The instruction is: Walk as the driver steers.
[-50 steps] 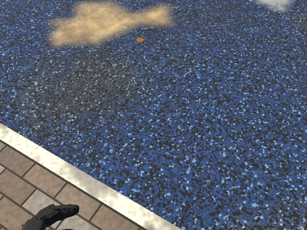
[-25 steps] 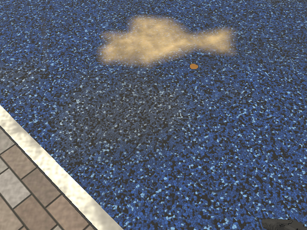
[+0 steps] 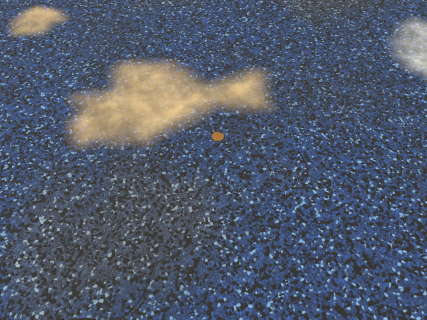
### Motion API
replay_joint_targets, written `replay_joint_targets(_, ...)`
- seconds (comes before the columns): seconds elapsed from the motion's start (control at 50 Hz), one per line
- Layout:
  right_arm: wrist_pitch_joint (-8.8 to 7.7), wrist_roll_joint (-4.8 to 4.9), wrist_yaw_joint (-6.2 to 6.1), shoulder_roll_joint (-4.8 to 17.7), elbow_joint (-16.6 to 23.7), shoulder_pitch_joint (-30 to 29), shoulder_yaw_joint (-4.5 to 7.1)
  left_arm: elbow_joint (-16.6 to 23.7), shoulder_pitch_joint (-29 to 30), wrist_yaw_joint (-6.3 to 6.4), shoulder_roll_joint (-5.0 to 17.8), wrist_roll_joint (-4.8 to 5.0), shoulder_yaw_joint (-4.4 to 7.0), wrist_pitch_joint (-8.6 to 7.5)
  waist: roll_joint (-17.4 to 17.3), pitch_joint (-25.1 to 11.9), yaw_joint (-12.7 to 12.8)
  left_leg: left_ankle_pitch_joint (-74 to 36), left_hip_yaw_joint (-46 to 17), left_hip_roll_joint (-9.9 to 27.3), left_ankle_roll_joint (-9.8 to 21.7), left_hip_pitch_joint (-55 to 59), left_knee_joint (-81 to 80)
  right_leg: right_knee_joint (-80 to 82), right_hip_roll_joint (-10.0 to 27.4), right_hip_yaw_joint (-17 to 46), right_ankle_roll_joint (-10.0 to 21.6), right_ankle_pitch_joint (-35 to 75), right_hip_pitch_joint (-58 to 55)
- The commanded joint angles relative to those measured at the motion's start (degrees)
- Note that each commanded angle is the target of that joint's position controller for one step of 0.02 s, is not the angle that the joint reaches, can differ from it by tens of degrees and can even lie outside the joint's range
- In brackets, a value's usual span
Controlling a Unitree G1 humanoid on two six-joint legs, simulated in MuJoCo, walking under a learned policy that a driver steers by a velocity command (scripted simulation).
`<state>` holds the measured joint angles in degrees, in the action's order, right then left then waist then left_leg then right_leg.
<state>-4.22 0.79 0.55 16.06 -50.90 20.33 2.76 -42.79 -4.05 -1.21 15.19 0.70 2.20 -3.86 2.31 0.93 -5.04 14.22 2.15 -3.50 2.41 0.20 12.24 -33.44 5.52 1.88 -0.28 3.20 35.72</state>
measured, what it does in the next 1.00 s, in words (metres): walks ahead: right foot, then left foot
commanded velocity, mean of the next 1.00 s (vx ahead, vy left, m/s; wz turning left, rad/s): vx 0.50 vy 0.00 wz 0.00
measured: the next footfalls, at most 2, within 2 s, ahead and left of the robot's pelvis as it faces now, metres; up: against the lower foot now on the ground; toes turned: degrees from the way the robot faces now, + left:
right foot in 0.12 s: +0.24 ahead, -0.14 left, +0.00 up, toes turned -1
left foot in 0.64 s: +0.53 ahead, +0.10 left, +0.00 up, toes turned +2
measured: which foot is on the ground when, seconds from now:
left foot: down 0.00-0.12, up 0.14-0.62, down 0.64-1.00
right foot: up 0.00-0.10, down 0.12-0.64, up 0.66-1.00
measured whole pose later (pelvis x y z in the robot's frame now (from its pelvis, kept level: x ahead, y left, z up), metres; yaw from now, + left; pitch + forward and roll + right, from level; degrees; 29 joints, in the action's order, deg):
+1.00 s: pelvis +0.54 +0.01 +0.00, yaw +0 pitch +1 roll +1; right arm -4.7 0.2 0.5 14.8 -53.1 19.4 2.9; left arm -48.1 -5.8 -0.2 16.2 0.4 3.4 -3.7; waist 2.4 0.8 -3.7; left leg 10.6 2.9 -3.8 3.5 -2.2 11.6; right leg -40.5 7.4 2.5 -0.4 1.6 38.3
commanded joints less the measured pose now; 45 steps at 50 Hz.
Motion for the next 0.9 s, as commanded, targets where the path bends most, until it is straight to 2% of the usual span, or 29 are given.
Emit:
replay_joint_targets(0.02,0.35,0.41,-0.55,10.3,1.0,1.8,2.50,5.8,7.1,-0.94,4.4,0.27,0.86,-1.33,-5.9,3.3,0.3,-16.7,-8.2,17.9,8.4,1.0,-1.3,3.4,-1.1,-0.5,1.5,-2.6,0.6)
replay_joint_targets(0.06,0.92,0.50,-0.82,11.0,0.7,1.2,2.81,5.4,4.9,-1.24,5.7,0.18,1.31,-1.56,-6.9,1.8,2.3,-23.7,-8.3,18.6,7.4,3.4,2.3,4.9,-2.3,-1.5,3.0,-6.8,-3.7)
replay_joint_targets(0.08,1.20,0.60,-0.94,11.3,0.8,-0.1,2.86,4.2,0.5,-1.13,6.9,0.00,2.01,-1.66,-7.2,-0.8,5.1,-32.5,-6.9,17.4,6.4,3.1,7.4,6.5,-4.0,-3.2,4.2,-7.4,-10.5)
replay_joint_targets(0.1,1.44,0.37,-1.05,10.1,1.0,-0.3,2.37,1.4,-7.9,-0.69,9.4,-0.21,3.40,-1.63,-6.1,-6.4,8.9,-37.5,-4.6,14.3,4.8,0.2,17.2,6.9,-4.9,-4.1,6.0,-6.3,-22.9)
replay_joint_targets(0.12,1.31,-0.93,-1.16,7.3,2.4,0.0,1.11,-0.6,-18.5,-0.07,13.5,-0.76,4.64,-1.44,-0.3,-15.1,12.5,-24.3,-2.1,11.0,2.7,-11.1,34.5,4.6,4.7,6.4,9.7,-4.1,-40.5)
replay_joint_targets(0.14,-0.04,-0.89,-0.62,0.4,3.3,6.8,-0.92,-1.8,-21.0,-0.16,17.9,-0.69,5.50,-1.05,15.0,-21.2,8.9,13.3,-1.6,0.1,-1.1,-34.6,53.8,10.5,16.7,33.2,19.1,-15.2,-58.8)
replay_joint_targets(0.16,-1.24,0.28,-0.25,6.3,2.5,3.6,0.31,-1.5,-21.1,-0.21,11.9,0.04,4.02,-0.95,9.6,-20.4,11.5,19.2,-8.9,2.4,-0.7,-41.6,60.7,15.2,16.4,38.3,18.6,-24.2,-57.9)
replay_joint_targets(0.18,-2.04,1.64,0.09,9.2,4.2,-1.8,1.17,-0.9,-16.8,-0.03,9.9,-0.13,3.21,-1.06,6.7,-11.8,11.0,14.5,-8.2,5.3,0.2,-45.1,61.4,16.5,14.4,30.2,16.1,-23.1,-50.9)
replay_joint_targets(0.2,-2.27,1.45,-0.12,8.7,4.8,-4.8,1.08,-0.3,-13.0,0.03,8.8,-0.49,2.83,-1.06,2.6,-7.6,9.5,9.2,-6.6,8.2,0.2,-43.5,59.1,17.8,12.1,23.9,14.7,-18.4,-43.3)
replay_joint_targets(0.22,-2.11,0.53,-0.29,8.1,5.0,-6.2,1.28,0.0,-10.3,-0.11,7.3,-0.83,2.40,-1.12,1.1,-4.1,8.0,5.9,-6.2,9.8,-0.3,-41.6,55.6,19.6,10.2,19.7,14.2,-13.1,-36.8)
replay_joint_targets(0.24,-1.56,0.16,-0.29,7.5,4.7,-5.3,1.44,0.1,-8.8,-0.17,6.0,-1.36,1.98,-1.35,2.0,-3.4,6.1,3.5,-6.6,11.1,-0.5,-38.1,53.5,21.2,8.7,16.6,13.6,-9.4,-32.6)
replay_joint_targets(0.28,-0.34,-0.01,-0.38,5.1,4.1,-3.7,1.10,-0.6,-8.5,-0.30,6.3,-1.00,2.12,-1.92,2.3,-2.8,4.5,1.9,-6.1,11.6,-1.4,-35.0,50.4,23.9,7.8,13.0,14.2,-5.5,-28.5)
replay_joint_targets(0.34,0.46,-0.65,-0.67,4.3,5.7,-8.1,0.88,-2.2,-10.1,0.23,8.3,-0.75,2.69,-2.27,0.9,-0.2,4.7,-4.8,-5.5,12.0,-3.1,-38.2,42.5,26.6,7.3,8.6,14.7,-2.1,-26.9)
replay_joint_targets(0.44,-0.23,-0.41,0.17,2.6,8.0,-17.6,0.18,-4.8,-14.0,1.06,9.5,-0.17,2.85,-1.67,0.7,1.9,7.9,-19.3,-3.2,9.7,-3.3,-35.5,25.3,27.4,4.5,2.2,12.0,-2.0,-27.6)
replay_joint_targets(0.5,-0.56,0.06,0.92,2.8,9.7,-22.4,0.00,-7.0,-17.4,1.19,10.0,0.23,2.98,-1.02,0.5,3.1,9.5,-19.8,-3.0,8.6,-2.7,-35.9,20.5,26.0,6.4,2.3,11.8,-2.6,-32.3)
replay_joint_targets(0.54,-0.83,0.20,1.56,3.4,10.7,-24.3,0.08,-8.1,-18.3,1.38,10.3,0.40,3.17,-0.37,0.8,3.5,9.4,-16.8,-3.5,8.3,-1.4,-36.9,18.2,23.9,8.3,2.9,11.2,-0.7,-36.6)
replay_joint_targets(0.6,-1.20,0.13,2.07,5.4,10.4,-21.1,0.80,-8.7,-17.3,1.76,11.3,0.50,3.61,0.54,2.3,1.3,6.6,-10.6,-2.0,6.4,0.9,-30.9,16.2,18.2,9.5,3.0,9.6,10.3,-40.4)
replay_joint_targets(0.62,-1.25,-0.02,1.89,6.8,8.8,-15.7,1.67,-8.6,-16.1,1.86,11.4,0.52,3.58,0.88,2.4,-1.9,3.4,-10.3,-0.2,4.5,2.2,-22.9,14.8,11.8,7.9,1.3,8.5,19.2,-39.7)
replay_joint_targets(0.64,-1.19,-0.23,1.38,9.6,5.9,-6.4,3.12,-8.3,-16.1,1.99,9.9,0.13,2.96,1.11,1.0,-8.1,-0.4,-11.7,-0.5,4.9,4.0,-9.1,15.5,0.7,4.7,-1.0,6.9,20.4,-35.0)
replay_joint_targets(0.66,-1.03,-1.25,0.91,14.5,4.4,1.9,4.36,-6.8,-19.6,1.87,5.8,-0.86,1.51,0.58,-7.3,-17.0,-1.2,-10.7,-17.5,17.7,10.0,12.5,17.3,-19.5,-0.8,-4.0,3.7,3.9,-17.2)
replay_joint_targets(0.68,-0.65,-0.46,1.20,15.0,3.4,4.6,4.40,-7.4,-23.5,1.48,1.3,-0.84,0.06,-0.64,-18.9,-22.7,-0.1,0.9,-40.1,25.7,15.8,23.5,8.8,-33.8,-9.2,0.1,1.6,-35.6,-0.7)
replay_joint_targets(0.7,-0.70,0.07,1.17,10.2,3.6,3.2,2.96,-7.0,-18.6,1.06,7.6,0.75,1.63,-1.66,-13.4,-17.8,-1.6,8.3,-39.4,24.1,13.6,20.2,5.8,-39.7,-6.0,5.4,2.5,-36.5,5.5)
replay_joint_targets(0.72,-0.78,0.00,1.02,8.9,4.4,-1.6,2.44,-5.3,-13.8,0.89,9.4,1.81,2.11,-2.29,-10.8,-9.9,-0.5,6.2,-31.9,22.7,11.7,12.1,4.2,-39.3,-3.0,3.5,3.3,-31.0,8.2)
replay_joint_targets(0.74,-0.87,-0.57,1.01,7.7,5.1,-5.5,2.11,-5.0,-11.3,1.20,9.1,1.29,2.13,-2.46,-6.9,-5.9,1.1,1.4,-26.6,20.7,10.9,4.3,2.5,-36.7,-0.5,2.3,3.3,-25.8,6.3)
replay_joint_targets(0.76,-1.07,-1.10,1.11,6.2,5.5,-7.9,1.69,-5.0,-10.9,1.39,8.4,0.60,2.41,-2.13,-6.3,-3.2,2.9,-3.7,-22.4,18.8,10.4,-1.8,0.7,-33.6,1.3,2.2,3.0,-22.3,3.5)
replay_joint_targets(0.78,-1.30,-1.57,1.19,5.2,5.4,-9.1,1.41,-5.4,-12.1,1.39,7.4,0.36,2.41,-1.52,-7.6,-3.0,4.5,-6.6,-19.7,17.5,10.1,-5.4,-0.9,-32.0,2.4,2.6,2.8,-20.2,0.0)
replay_joint_targets(0.8,-1.53,-1.41,1.26,5.0,5.2,-9.3,1.40,-5.9,-13.1,1.44,6.1,0.29,2.27,-0.90,-7.7,-2.9,5.3,-8.2,-17.8,16.8,10.4,-7.3,-2.4,-30.6,2.7,2.4,2.4,-19.3,-1.7)
replay_joint_targets(0.84,-1.97,-1.03,1.05,6.1,4.2,-8.5,1.68,-5.5,-12.1,1.65,4.9,-0.02,2.12,0.01,-7.0,-1.3,5.9,-11.8,-14.4,16.4,11.2,-9.6,-4.5,-27.0,3.2,1.8,1.2,-16.7,-0.8)
replay_joint_targets(0.9,-1.75,-0.93,0.18,7.6,2.7,-5.9,2.06,-3.7,-6.4,1.64,4.7,-0.61,2.08,0.08,-5.5,0.6,4.7,-15.3,-10.8,15.8,10.9,-8.3,-6.0,-17.6,3.3,1.5,-0.3,-7.8,3.2)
